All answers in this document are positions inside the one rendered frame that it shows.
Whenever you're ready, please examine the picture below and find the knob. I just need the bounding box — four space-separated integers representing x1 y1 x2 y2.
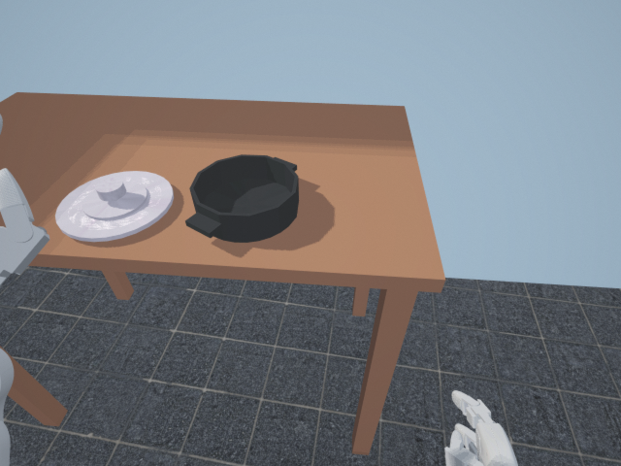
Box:
95 178 126 201

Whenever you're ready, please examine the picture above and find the right robot hand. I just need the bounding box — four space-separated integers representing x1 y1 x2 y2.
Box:
444 390 518 466

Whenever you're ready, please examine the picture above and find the lid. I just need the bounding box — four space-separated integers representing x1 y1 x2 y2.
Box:
55 171 174 242

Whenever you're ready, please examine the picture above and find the pot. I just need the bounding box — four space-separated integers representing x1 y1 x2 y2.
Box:
185 154 299 243

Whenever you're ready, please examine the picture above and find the table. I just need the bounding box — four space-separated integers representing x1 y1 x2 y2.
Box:
0 92 445 455

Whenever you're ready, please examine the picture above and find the left robot hand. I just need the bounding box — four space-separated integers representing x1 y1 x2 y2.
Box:
0 115 50 286

